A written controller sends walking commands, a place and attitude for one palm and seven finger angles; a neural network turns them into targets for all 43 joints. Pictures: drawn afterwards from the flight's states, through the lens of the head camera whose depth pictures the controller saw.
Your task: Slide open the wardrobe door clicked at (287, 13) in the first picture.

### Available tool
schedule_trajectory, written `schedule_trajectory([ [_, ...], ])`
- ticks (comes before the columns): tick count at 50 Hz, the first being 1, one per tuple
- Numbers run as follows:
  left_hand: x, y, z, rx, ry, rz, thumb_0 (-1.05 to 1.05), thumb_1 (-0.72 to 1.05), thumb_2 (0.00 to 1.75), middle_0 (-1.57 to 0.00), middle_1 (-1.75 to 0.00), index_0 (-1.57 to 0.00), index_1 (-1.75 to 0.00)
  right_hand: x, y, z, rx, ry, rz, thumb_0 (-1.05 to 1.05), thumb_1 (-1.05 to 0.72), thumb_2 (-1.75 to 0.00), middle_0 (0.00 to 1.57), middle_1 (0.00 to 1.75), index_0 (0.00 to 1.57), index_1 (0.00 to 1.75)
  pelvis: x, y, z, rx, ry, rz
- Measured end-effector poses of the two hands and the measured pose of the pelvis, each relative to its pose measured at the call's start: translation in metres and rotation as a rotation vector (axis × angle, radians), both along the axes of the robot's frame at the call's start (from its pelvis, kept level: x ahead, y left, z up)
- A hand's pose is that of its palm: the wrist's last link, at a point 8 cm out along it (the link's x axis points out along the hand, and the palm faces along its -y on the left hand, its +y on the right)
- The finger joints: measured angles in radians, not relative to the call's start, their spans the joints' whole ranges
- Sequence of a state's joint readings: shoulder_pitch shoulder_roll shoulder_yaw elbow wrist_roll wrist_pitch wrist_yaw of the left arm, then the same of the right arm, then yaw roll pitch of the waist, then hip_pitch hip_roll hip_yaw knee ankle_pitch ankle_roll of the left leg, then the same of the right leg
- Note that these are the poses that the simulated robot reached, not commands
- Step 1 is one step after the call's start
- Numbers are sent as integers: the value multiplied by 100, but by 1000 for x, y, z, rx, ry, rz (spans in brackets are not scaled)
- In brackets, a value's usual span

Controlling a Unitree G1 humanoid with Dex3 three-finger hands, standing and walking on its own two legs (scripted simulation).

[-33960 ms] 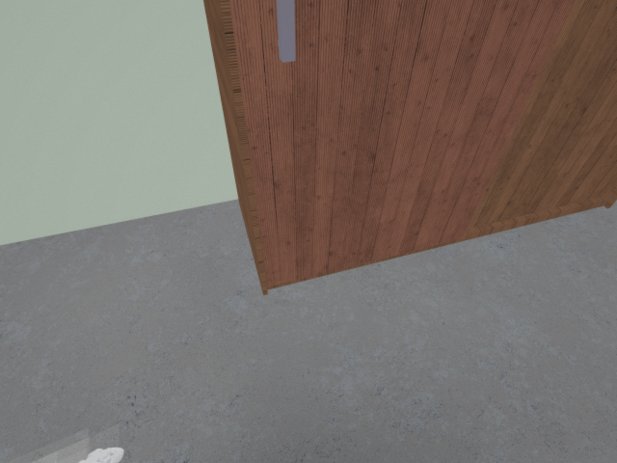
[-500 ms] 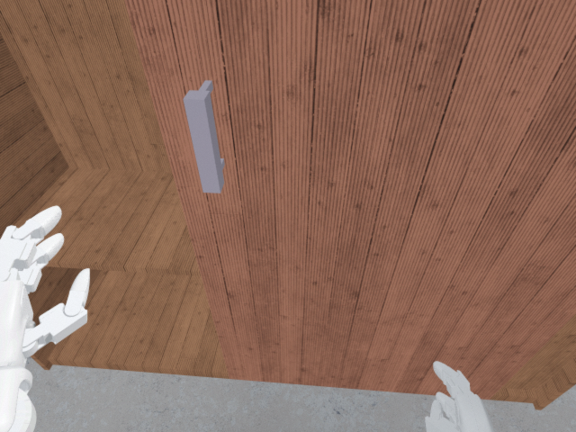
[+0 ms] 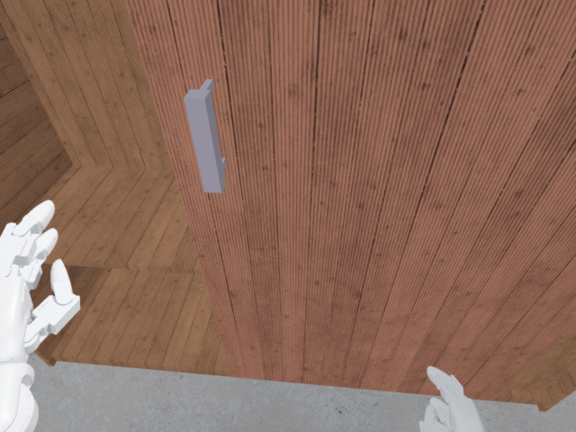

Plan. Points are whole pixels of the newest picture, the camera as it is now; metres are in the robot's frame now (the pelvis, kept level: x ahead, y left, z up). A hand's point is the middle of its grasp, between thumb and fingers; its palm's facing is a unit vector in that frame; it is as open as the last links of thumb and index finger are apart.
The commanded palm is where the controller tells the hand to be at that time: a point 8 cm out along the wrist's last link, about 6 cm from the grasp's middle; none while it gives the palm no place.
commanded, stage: step back with the hand held close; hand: left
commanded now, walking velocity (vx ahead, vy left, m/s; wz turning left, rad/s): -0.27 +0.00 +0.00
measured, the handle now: (211, 136) +0.44 +0.18 +0.22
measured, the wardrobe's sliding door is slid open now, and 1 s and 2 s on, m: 0.66 0.66 0.66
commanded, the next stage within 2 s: stop stepping back and stand still in 1.18 s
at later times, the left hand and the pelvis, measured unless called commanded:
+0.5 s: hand (33, 336) +0.14 +0.28 +0.16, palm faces +0.42 -0.78 -0.46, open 7.4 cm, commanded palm +0.09 +0.32 +0.17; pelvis -0.06 +0.02 -0.01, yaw -1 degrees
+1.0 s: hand out of the picture +0.07 +0.31 +0.17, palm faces +0.51 -0.74 -0.44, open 7.4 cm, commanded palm +0.00 +0.33 +0.17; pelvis -0.12 +0.03 -0.02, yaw +4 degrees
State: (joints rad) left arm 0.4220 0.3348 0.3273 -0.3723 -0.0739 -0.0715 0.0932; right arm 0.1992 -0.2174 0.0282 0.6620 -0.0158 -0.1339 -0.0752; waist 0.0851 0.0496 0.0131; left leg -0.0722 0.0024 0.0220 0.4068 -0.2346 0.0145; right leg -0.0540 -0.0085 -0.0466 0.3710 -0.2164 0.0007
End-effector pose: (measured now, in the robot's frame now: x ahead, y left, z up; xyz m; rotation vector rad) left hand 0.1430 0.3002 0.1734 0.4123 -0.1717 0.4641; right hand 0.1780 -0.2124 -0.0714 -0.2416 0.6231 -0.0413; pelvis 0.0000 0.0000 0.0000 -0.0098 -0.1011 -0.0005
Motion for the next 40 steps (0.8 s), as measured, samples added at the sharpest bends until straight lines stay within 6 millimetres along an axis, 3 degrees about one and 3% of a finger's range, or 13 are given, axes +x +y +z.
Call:
schedule_trajectory([
  [5, 5, 7, 9, 70, -31, 1, 2, 89, 90, -21, -31, -21, -30, -4, -9, 0, -17, 30, -26, 2, -90, -90, 21, 30, 20, 30, -4, 0, -1, -12, 53, 2],
  [14, 2, 1, 0, 118, 41, -103, 2, 89, 90, -21, -31, -21, -30, -26, -22, 3, -50, 46, -129, 2, -90, -90, 21, 30, 20, 30, -18, 11, -4, -1, 101, -19],
  [30, -62, 24, -1, 169, -70, -45, 2, 89, 90, -21, -31, -22, -30, -89, -4, -3, -68, 45, -101, 2, -90, -90, 21, 30, 20, 30, -72, 20, -15, -22, 90, 16],
  [40, -98, 29, -2, 170, -142, -20, 2, 89, 90, -21, -31, -22, -30, -115, 2, -12, -89, 64, -51, 2, -90, -90, 21, 30, 20, 30, -98, 23, -22, -28, 85, 41],
])
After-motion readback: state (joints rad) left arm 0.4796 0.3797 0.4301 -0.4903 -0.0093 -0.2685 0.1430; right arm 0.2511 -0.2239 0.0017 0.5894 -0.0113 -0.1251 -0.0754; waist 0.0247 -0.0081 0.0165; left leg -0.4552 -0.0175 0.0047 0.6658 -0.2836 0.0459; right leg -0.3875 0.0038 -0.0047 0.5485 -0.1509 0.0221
